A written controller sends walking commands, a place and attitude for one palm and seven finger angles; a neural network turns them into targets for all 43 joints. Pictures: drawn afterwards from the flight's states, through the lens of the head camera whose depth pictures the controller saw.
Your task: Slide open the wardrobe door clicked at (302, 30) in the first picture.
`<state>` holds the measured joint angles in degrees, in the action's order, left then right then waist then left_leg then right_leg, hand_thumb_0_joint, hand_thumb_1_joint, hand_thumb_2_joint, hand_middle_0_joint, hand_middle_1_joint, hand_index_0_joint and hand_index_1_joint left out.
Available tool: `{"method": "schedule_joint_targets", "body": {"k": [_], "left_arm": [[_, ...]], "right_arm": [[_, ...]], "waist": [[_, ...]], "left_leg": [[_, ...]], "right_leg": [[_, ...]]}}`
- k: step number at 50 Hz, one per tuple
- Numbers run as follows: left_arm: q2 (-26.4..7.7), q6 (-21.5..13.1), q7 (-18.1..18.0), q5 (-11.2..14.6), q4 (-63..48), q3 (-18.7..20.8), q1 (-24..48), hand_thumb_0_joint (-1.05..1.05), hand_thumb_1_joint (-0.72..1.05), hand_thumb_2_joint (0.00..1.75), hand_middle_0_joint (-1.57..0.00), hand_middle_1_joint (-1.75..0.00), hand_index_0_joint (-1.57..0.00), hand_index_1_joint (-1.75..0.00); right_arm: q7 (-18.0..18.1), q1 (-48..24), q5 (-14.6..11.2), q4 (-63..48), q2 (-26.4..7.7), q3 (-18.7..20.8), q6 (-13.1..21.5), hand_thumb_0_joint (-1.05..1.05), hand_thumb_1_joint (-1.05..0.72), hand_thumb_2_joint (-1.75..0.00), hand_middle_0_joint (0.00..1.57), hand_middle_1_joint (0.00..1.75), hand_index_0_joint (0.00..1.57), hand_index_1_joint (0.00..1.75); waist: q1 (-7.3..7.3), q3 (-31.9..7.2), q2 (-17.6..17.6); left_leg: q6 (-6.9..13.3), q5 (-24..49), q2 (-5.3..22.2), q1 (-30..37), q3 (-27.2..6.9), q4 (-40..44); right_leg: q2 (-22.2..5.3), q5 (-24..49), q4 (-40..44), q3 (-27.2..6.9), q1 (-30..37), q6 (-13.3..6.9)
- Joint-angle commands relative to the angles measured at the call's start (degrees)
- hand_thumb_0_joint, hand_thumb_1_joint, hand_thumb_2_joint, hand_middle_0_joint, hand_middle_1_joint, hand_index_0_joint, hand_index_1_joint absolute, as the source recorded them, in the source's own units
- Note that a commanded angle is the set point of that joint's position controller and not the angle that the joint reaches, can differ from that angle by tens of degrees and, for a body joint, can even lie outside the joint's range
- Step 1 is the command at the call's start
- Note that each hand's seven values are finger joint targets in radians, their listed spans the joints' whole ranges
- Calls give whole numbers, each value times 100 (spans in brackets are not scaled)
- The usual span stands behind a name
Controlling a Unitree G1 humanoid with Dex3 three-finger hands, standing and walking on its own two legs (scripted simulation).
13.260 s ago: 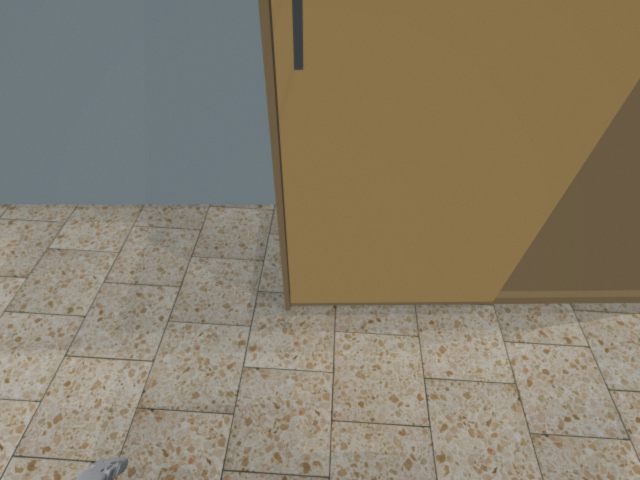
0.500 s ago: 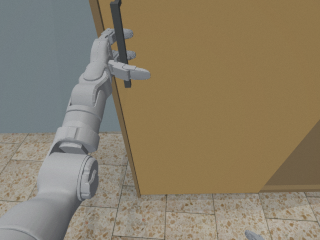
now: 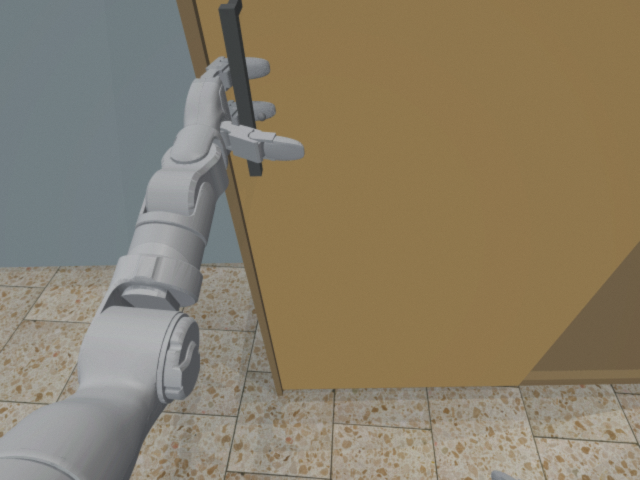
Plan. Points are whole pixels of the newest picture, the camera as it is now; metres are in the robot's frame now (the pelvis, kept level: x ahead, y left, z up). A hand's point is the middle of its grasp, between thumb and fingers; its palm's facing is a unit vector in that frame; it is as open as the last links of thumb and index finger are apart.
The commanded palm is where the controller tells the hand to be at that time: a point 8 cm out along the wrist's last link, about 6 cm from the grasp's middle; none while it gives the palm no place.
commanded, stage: slide the fingers in behind the handle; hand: left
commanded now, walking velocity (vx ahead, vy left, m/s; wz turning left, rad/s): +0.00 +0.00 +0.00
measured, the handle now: (246, 94) +0.50 +0.11 +0.26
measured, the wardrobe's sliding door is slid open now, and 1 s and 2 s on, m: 0.00 0.00 0.00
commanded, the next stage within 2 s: grip the handle and tug to test in 0.12 s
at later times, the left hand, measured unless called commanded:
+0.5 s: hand (263, 118) +0.45 +0.08 +0.26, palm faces +0.02 -1.00 +0.00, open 12.1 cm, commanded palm +0.42 +0.13 +0.25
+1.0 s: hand (264, 118) +0.46 +0.08 +0.25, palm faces +0.01 -1.00 +0.01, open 5.0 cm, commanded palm +0.43 +0.14 +0.25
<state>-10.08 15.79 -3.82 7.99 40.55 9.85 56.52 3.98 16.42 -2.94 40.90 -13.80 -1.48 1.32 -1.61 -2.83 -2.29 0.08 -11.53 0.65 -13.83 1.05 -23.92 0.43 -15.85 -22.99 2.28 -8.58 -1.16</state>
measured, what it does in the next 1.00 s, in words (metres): stands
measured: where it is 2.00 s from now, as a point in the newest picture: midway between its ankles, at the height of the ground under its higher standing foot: outside the picture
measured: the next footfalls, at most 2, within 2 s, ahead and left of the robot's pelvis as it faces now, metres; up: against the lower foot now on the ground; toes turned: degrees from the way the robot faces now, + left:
none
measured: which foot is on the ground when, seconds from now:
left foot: down 0.00-1.00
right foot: down 0.00-1.00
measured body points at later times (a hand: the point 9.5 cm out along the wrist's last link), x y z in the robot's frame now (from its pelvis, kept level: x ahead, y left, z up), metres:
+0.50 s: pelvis -0.01 +0.00 +0.00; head -0.02 -0.01 +0.45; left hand +0.44 +0.13 +0.26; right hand +0.12 -0.24 -0.12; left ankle +0.01 +0.12 -0.74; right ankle -0.04 -0.10 -0.74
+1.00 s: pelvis +0.00 +0.00 +0.00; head +0.00 -0.01 +0.45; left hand +0.45 +0.13 +0.25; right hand +0.09 -0.25 -0.12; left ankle +0.01 +0.12 -0.74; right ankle -0.04 -0.10 -0.74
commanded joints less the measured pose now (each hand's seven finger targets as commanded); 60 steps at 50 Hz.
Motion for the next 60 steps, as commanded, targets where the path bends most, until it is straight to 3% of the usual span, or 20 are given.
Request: {"method": "schedule_joint_targets", "body": {"k": [1,5,11,13,16,18,20,24,26,29,33,36,41,46,49,50,52,54,57,60], "left_arm": [[-778,-285,-25,5,-1389,32,3150,0,-50,30,-30,-120,-30,-120],[-748,-267,-121,-24,-1550,-17,3425,0,-50,30,-30,-120,-30,-120],[-863,-235,-168,-18,-1372,145,3106,0,-50,30,-30,-120,-30,-120],[-927,-227,-189,-52,-1337,171,3142,0,-41,34,-31,-121,-31,-121],[-691,-245,-160,-54,-1387,-14,3242,0,-27,40,-32,-123,-32,-123],[-673,-290,-152,-31,-1504,-48,3254,0,-17,44,-33,-125,-33,-125],[-521,-273,-140,-3,-1485,-148,3262,0,-8,48,-35,-126,-35,-126],[-613,-237,-207,-18,-1407,-70,3312,0,11,56,-36,-129,-36,-129],[-412,-212,-198,-25,-1370,-213,3323,0,20,60,-38,-130,-38,-130],[-605,-215,-201,-32,-1150,-93,3468,0,34,66,-39,-132,-39,-132],[-807,-310,-192,-21,-1065,49,3577,0,53,74,-41,-135,-41,-135],[-638,-410,-167,-8,-1094,-31,3511,0,67,80,-43,-137,-43,-137],[-861,-428,-157,-21,-981,109,3507,0,90,90,-45,-140,-45,-140],[-938,-472,-131,-51,-932,125,3572,0,90,90,-45,-140,-45,-140],[-966,-555,-111,-59,-1103,121,3615,0,90,90,-45,-140,-45,-140],[-1020,-575,-104,-41,-1114,172,3619,0,90,90,-45,-140,-45,-140],[-1121,-555,-119,-45,-955,281,3331,0,90,90,-45,-140,-45,-140],[-946,-550,-131,-71,-1127,126,3479,0,90,90,-45,-140,-45,-140],[-964,-476,-166,-50,-988,179,3401,0,90,90,-45,-140,-45,-140],[-872,-445,-158,-54,-1130,97,3518,0,90,90,-45,-140,-45,-140]], "right_arm": [[22,-445,6,-765,-610,224,273,0,-90,-90,20,30,20,30],[29,-477,22,-740,-593,217,276,0,-90,-90,20,30,20,30],[20,-495,41,-741,-592,206,259,0,-90,-90,20,30,20,30],[30,-485,47,-754,-616,202,216,0,-90,-90,20,30,20,30],[31,-501,33,-762,-583,206,235,0,-90,-90,20,30,20,30],[30,-532,30,-787,-586,207,245,0,-90,-90,20,30,20,30],[22,-535,20,-768,-564,198,261,0,-90,-90,20,30,20,30],[34,-518,35,-733,-587,199,262,0,-90,-90,20,30,20,30],[24,-527,23,-727,-556,196,277,0,-90,-90,20,30,20,30],[56,-462,35,-662,-604,201,259,0,-90,-90,20,30,20,30],[77,-418,49,-648,-618,206,292,0,-90,-90,20,30,20,30],[48,-370,55,-671,-579,202,351,0,-90,-90,20,30,20,30],[48,-318,51,-646,-617,212,348,0,-90,-90,20,30,20,30],[66,-287,44,-633,-626,214,352,0,-90,-90,20,30,20,30],[68,-303,42,-678,-624,234,366,0,-90,-90,20,30,20,30],[60,-254,55,-658,-627,232,378,0,-90,-90,20,30,20,30],[62,-257,56,-662,-643,242,344,0,-90,-90,20,30,20,30],[39,-298,32,-681,-618,230,355,0,-90,-90,20,30,20,30],[56,-242,56,-661,-660,255,328,0,-90,-90,20,30,20,30],[44,-303,41,-667,-621,236,336,0,-90,-90,20,30,20,30]], "waist": [[-18,-1720,650],[-50,-1797,346],[29,-1766,585],[24,-1743,627],[-45,-1653,614],[-31,-1767,411],[-51,-1701,463],[-33,-1721,586],[-72,-1672,484],[-105,-1590,649],[-69,-1690,484],[-62,-1796,524],[-51,-1748,613],[-92,-1663,565],[-73,-1876,410],[-77,-1895,559],[11,-1872,498],[-44,-1817,396],[-38,-1798,651],[-61,-1855,492]], "left_leg": [[290,1664,-99,1160,-35,-66],[273,1671,-96,1281,-61,-74],[264,1639,-92,1188,-60,-43],[271,1598,-91,1151,-54,10],[266,1529,-71,1216,-61,-18],[255,1605,-73,1336,-89,-22],[249,1599,-66,1333,-99,-40],[244,1533,-60,1281,-120,-6],[244,1500,-64,1312,-108,-30],[256,1368,-67,1224,-123,-5],[252,1359,-73,1201,-122,15],[254,1486,-84,1224,-112,-28],[257,1368,-80,1122,-102,7],[275,1383,-81,1084,-75,-11],[279,1500,-84,1190,-60,-36],[283,1547,-89,1178,-81,-48],[265,1574,-89,1110,-73,-15],[260,1561,-79,1170,-65,-43],[269,1559,-86,1112,-73,-15],[268,1599,-84,1198,-65,-60]], "right_leg": [[62,2442,143,-17,44,36],[54,2318,149,-41,-12,5],[56,2315,161,-34,66,13],[40,2275,186,-28,117,18],[60,2172,196,-20,-35,14],[56,2153,197,-30,-20,-6],[69,2152,190,-17,-89,-7],[70,2050,189,-8,-67,-3],[71,2031,201,-16,-167,2],[64,1906,242,-15,-182,10],[41,1864,244,-40,-121,5],[60,2038,198,-32,-89,3],[60,1968,226,-34,-63,17],[54,2027,236,-51,-89,25],[53,2124,204,-66,-15,17],[60,2199,199,-51,23,18],[40,2174,194,-34,167,6],[64,2174,188,-40,-3,9],[57,2164,192,-4,112,18],[67,2240,168,-41,-14,16]]}}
